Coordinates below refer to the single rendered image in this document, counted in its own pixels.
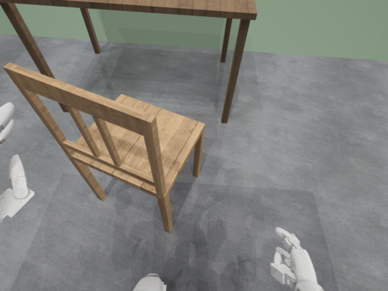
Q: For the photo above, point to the robot right hand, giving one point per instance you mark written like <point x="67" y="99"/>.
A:
<point x="297" y="265"/>

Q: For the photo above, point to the robot left hand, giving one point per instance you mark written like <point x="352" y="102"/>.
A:
<point x="12" y="201"/>

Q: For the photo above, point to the robot left thigh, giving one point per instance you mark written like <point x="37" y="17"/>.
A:
<point x="150" y="283"/>

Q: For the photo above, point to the table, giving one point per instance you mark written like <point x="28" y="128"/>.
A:
<point x="245" y="10"/>

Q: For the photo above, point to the chair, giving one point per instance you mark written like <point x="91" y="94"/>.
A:
<point x="135" y="142"/>

